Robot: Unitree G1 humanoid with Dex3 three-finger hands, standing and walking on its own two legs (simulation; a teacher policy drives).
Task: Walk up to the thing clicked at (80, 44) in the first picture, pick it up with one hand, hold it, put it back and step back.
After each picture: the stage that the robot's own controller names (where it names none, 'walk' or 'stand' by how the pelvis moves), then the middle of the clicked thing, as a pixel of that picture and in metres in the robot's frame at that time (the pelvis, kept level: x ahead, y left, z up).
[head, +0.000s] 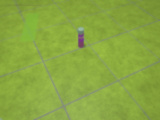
stand; (80, 38) +1.41 +0.04 -0.66
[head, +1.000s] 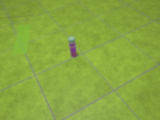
walk; (72, 47) +1.28 +0.23 -0.64
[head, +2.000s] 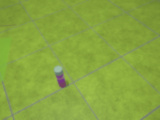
walk; (60, 77) +0.79 +0.28 -0.65
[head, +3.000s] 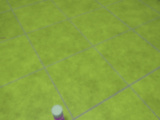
walk; (58, 116) +0.44 +0.19 -0.63
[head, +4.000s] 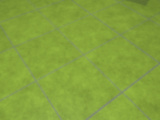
stand; out of the picture +0.37 +0.21 -0.66
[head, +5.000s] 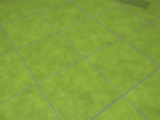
stand; out of the picture +0.37 +0.21 -0.66
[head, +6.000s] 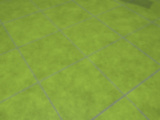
stand; out of the picture +0.36 +0.20 -0.66
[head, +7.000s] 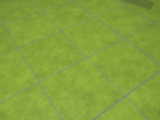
stand; out of the picture +0.36 +0.20 -0.66
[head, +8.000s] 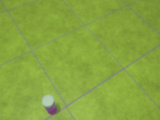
go down; (50, 105) +0.40 +0.19 -0.57
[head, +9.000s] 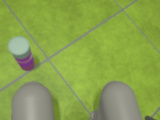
go down; (23, 56) +0.45 +0.24 -0.26
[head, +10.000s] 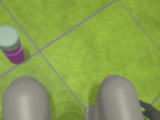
close in; (12, 48) +0.44 +0.25 -0.23
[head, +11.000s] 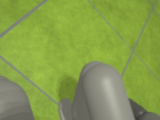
close; out of the picture +0.42 +0.29 -0.15
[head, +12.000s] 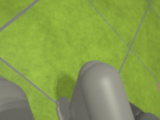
lift; out of the picture +0.41 +0.29 -0.15
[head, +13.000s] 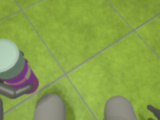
lift; (18, 73) +0.33 +0.21 +0.02
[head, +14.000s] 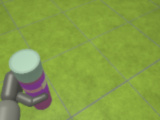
hold; (35, 85) +0.31 +0.16 +0.05
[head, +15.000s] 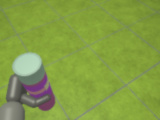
hold; (38, 86) +0.32 +0.16 +0.04
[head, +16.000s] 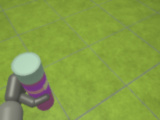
hold; (37, 86) +0.32 +0.16 +0.04
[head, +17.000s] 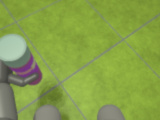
crouch; (24, 65) +0.39 +0.19 -0.02
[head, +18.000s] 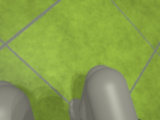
lower; out of the picture +0.43 +0.29 -0.13
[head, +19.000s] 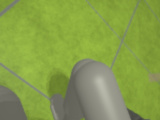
lower; out of the picture +0.43 +0.31 -0.16
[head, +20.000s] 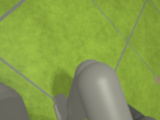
lower; out of the picture +0.42 +0.31 -0.16
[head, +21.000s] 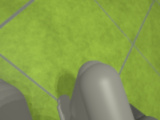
lower; out of the picture +0.41 +0.30 -0.15
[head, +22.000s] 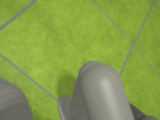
rest; out of the picture +0.41 +0.30 -0.15
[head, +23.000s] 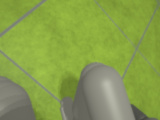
open; out of the picture +0.41 +0.29 -0.16
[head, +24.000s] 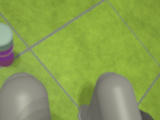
stand; (2, 49) +0.42 +0.27 -0.19
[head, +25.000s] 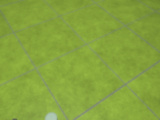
stand; out of the picture +0.38 +0.17 -0.57
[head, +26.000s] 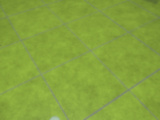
stand; out of the picture +0.39 +0.19 -0.60
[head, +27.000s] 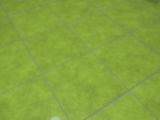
stand; out of the picture +0.39 +0.18 -0.60
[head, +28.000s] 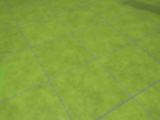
stand; out of the picture +0.41 +0.16 -0.65
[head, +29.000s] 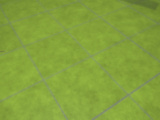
stand; out of the picture +0.38 +0.18 -0.66
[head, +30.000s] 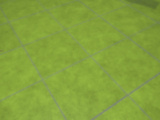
stand; out of the picture +0.37 +0.19 -0.66
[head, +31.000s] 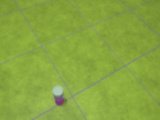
walk; (58, 96) +0.48 +0.14 -0.64
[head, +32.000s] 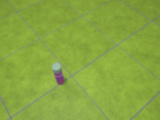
walk; (58, 74) +0.71 +0.23 -0.63
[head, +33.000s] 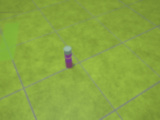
stand; (68, 57) +1.01 +0.18 -0.63
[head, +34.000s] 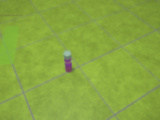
stand; (68, 62) +0.98 +0.17 -0.66
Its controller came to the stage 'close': yes
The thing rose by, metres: 0.67
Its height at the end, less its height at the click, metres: +0.00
